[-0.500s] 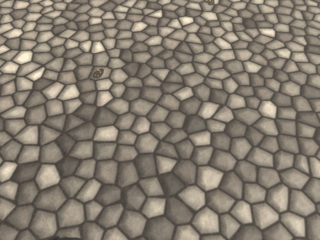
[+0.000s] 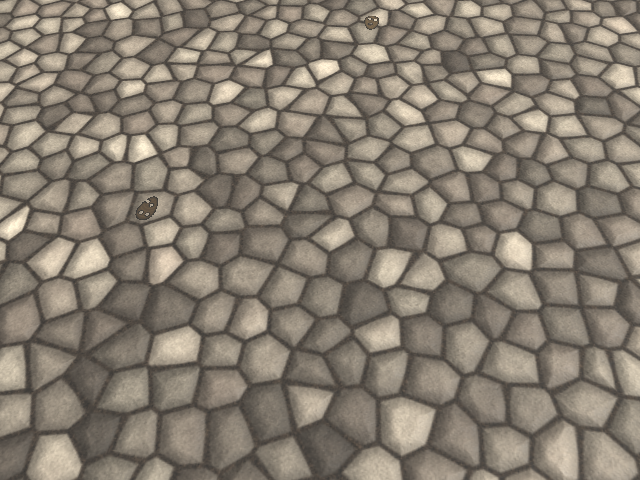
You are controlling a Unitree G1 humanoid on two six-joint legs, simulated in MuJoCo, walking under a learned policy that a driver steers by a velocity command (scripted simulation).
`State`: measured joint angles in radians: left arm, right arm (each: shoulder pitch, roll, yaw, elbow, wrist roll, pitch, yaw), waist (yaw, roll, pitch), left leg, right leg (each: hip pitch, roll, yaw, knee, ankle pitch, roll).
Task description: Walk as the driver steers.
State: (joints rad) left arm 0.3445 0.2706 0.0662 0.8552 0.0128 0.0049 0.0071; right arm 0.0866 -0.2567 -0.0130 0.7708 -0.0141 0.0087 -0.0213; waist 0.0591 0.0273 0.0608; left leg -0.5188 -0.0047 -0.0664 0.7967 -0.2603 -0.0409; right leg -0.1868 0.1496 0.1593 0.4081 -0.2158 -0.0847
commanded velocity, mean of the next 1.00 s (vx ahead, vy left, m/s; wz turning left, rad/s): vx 0.02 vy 0.00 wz -0.11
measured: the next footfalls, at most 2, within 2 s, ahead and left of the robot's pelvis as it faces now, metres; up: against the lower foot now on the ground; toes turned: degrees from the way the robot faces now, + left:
left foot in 0.10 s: +0.12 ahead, +0.11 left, +0.00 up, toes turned -9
right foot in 0.54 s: +0.01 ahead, -0.09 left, +0.00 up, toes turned -11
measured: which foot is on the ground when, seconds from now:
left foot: up 0.00-0.08, down 0.10-0.54, up 0.56-0.94, down 0.96-1.00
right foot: down 0.00-0.10, up 0.12-0.52, down 0.54-0.96, up 0.98-1.00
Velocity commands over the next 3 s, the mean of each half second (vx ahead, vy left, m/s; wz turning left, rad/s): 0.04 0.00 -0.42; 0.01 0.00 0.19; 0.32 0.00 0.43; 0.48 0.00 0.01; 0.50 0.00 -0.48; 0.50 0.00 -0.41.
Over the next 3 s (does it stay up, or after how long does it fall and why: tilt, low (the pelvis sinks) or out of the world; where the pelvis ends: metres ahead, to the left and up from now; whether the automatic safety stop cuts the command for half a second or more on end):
stays up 0.90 0.03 -0.01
